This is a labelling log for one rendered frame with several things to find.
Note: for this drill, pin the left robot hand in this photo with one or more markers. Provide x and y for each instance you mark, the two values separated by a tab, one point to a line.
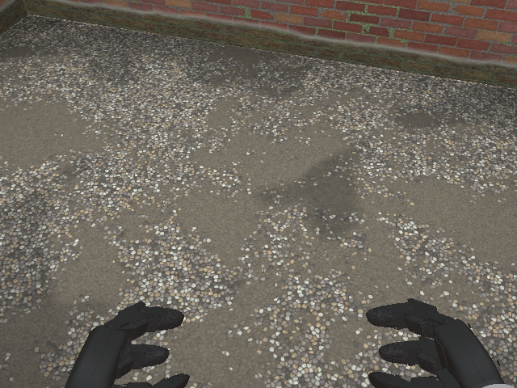
108	353

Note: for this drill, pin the right robot hand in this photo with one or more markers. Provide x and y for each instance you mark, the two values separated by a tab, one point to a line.
455	355

